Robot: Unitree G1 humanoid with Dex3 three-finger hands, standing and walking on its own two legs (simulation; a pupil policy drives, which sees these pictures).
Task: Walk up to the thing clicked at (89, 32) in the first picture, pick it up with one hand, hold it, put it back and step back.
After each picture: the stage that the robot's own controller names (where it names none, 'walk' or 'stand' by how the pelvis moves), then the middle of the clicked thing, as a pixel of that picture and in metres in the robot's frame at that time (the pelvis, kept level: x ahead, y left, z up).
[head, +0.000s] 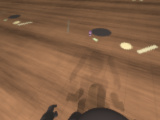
stand; (90, 33) +2.11 +0.11 -0.72
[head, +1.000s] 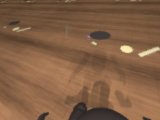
walk; (88, 37) +1.97 +0.26 -0.72
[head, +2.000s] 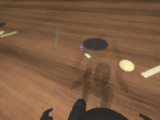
walk; (81, 47) +1.40 +0.35 -0.72
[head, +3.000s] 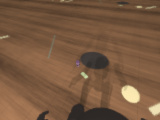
walk; (77, 63) +0.97 +0.32 -0.71
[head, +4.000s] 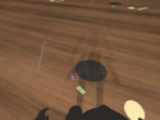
walk; (72, 76) +0.68 +0.29 -0.70
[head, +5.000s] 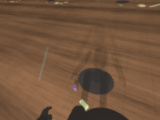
walk; (75, 87) +0.48 +0.27 -0.70
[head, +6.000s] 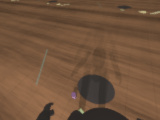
stand; (73, 95) +0.38 +0.24 -0.71
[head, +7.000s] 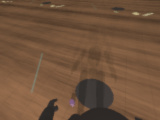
stand; (72, 102) +0.30 +0.23 -0.72
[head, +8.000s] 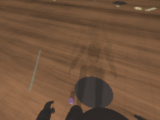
stand; (71, 101) +0.26 +0.24 -0.71
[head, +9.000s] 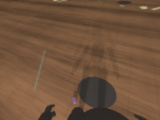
stand; (74, 100) +0.28 +0.23 -0.72
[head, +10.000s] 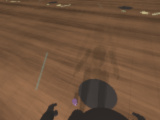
stand; (74, 102) +0.30 +0.22 -0.72
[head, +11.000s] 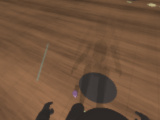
stand; (75, 94) +0.34 +0.21 -0.71
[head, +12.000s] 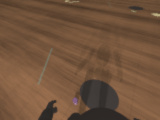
stand; (75, 101) +0.30 +0.19 -0.72
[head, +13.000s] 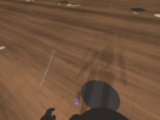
stand; (76, 101) +0.33 +0.21 -0.73
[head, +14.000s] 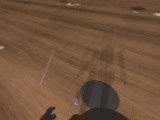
stand; (75, 101) +0.32 +0.21 -0.73
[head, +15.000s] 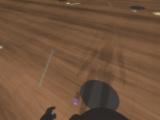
stand; (75, 101) +0.31 +0.21 -0.73
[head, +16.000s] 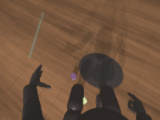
go down; (73, 76) +0.38 +0.18 -0.51
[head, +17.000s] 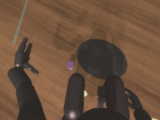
go down; (70, 65) +0.43 +0.19 -0.34
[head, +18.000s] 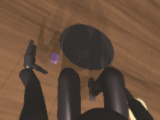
close in; (54, 58) +0.42 +0.21 -0.25
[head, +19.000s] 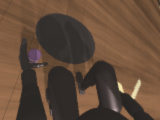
close; (34, 56) +0.42 +0.24 -0.23
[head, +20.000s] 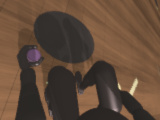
lift; (33, 56) +0.40 +0.23 -0.23
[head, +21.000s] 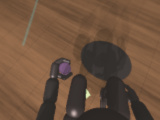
lift; (65, 70) +0.32 +0.20 -0.05
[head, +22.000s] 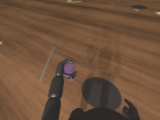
hold; (70, 72) +0.33 +0.17 +0.04
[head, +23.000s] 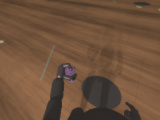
hold; (71, 74) +0.32 +0.17 +0.01
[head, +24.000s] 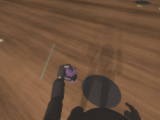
hold; (71, 75) +0.32 +0.16 +0.01
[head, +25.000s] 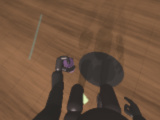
crouch; (69, 65) +0.39 +0.16 -0.07
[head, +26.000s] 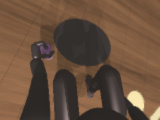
lower; (47, 52) +0.45 +0.22 -0.18
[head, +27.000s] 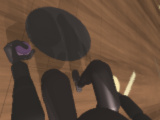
lower; (24, 51) +0.44 +0.25 -0.24
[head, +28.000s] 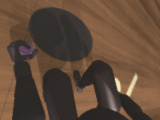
lower; (26, 51) +0.44 +0.25 -0.24
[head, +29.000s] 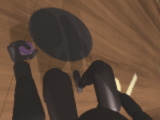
lower; (26, 51) +0.44 +0.25 -0.24
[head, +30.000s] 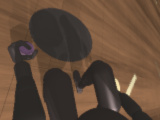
lower; (27, 51) +0.44 +0.25 -0.24
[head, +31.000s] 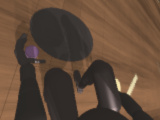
open; (31, 53) +0.43 +0.23 -0.24
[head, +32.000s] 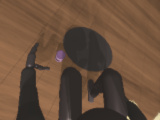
stand; (60, 56) +0.43 +0.20 -0.26
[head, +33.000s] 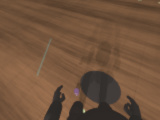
stand; (76, 91) +0.36 +0.16 -0.63
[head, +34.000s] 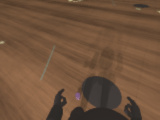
stand; (77, 96) +0.37 +0.17 -0.67
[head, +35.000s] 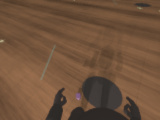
stand; (78, 96) +0.35 +0.16 -0.67
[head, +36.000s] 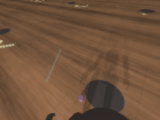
walk; (81, 98) +0.38 +0.16 -0.72
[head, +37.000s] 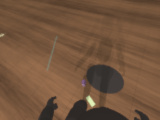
walk; (83, 83) +0.47 +0.12 -0.70
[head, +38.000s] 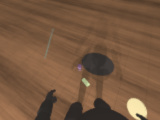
walk; (79, 67) +0.73 +0.16 -0.70
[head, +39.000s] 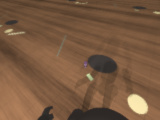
stand; (85, 64) +1.00 +0.16 -0.70
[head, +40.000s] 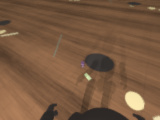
stand; (82, 64) +0.98 +0.19 -0.73
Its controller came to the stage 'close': yes
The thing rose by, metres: 0.72
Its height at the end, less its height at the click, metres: +0.00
